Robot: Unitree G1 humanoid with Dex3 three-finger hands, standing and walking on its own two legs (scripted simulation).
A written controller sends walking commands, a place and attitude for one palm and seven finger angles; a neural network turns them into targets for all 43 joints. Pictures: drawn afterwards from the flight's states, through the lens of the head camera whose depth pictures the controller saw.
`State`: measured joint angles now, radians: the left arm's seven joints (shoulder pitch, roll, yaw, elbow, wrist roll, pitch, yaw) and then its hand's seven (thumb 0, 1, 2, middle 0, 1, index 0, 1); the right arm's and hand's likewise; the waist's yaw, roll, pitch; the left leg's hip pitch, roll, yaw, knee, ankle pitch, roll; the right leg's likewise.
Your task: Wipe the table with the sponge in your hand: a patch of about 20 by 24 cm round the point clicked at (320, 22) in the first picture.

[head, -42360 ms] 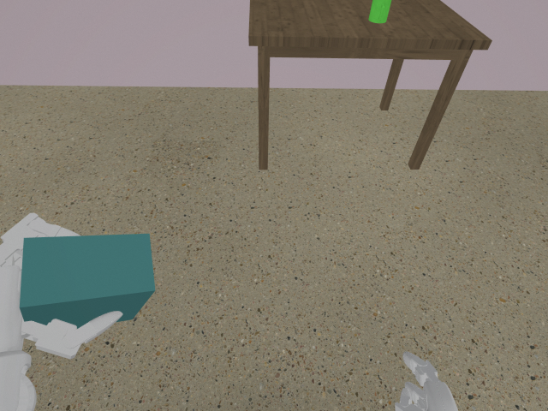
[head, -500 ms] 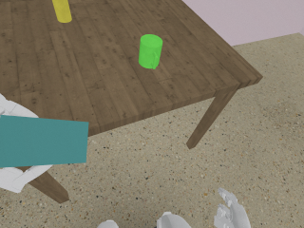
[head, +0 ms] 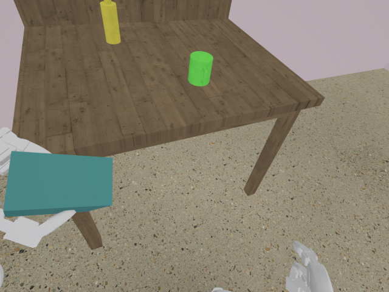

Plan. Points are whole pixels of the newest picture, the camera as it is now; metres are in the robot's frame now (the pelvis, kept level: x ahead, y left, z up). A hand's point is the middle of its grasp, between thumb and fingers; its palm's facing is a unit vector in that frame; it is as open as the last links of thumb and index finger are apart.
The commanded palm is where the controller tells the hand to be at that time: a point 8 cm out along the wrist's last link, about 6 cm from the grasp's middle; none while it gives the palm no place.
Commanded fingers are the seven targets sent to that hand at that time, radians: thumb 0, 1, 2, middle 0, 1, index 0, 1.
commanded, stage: stop stepping back and stand still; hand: left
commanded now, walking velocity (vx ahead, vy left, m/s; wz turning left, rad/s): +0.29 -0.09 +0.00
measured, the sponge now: (70, 188) +0.23 +0.20 +0.17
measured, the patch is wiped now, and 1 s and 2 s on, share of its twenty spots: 0.95 0.95 0.95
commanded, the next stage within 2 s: stand and wait in 0.52 s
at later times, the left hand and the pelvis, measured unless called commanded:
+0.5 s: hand (3, 213) +0.17 +0.25 +0.20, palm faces +0.45 -0.82 -0.36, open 10.3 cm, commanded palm +0.11 +0.27 +0.21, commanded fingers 0.00 0.10 1.30 -1.20 -1.60 -1.20 -1.60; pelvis -0.04 -0.01 +0.02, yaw +1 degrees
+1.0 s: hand (55, 197) +0.20 +0.21 +0.19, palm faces +0.37 -0.84 -0.40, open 10.3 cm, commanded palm +0.14 +0.25 +0.21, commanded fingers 0.00 0.10 1.30 -1.20 -1.60 -1.20 -1.60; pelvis -0.01 -0.03 +0.02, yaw +1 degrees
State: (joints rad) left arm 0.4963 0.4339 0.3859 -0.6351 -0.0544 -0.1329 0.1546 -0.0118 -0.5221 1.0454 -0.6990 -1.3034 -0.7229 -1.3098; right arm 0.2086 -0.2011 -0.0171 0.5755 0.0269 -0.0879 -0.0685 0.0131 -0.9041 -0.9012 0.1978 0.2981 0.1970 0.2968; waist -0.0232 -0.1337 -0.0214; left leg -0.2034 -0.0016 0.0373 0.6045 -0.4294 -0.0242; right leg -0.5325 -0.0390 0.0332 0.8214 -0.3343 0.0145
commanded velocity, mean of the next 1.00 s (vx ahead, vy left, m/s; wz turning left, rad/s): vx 0.08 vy -0.02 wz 0.00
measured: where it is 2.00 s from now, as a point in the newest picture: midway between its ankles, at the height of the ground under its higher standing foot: outside the picture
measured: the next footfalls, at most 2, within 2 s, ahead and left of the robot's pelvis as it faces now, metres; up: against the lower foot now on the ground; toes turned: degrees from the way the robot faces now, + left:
right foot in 0.54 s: +0.01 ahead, -0.13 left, +0.00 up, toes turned -1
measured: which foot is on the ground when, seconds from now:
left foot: down 0.00-1.00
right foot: down 0.00-0.32, up 0.34-0.52, down 0.54-1.00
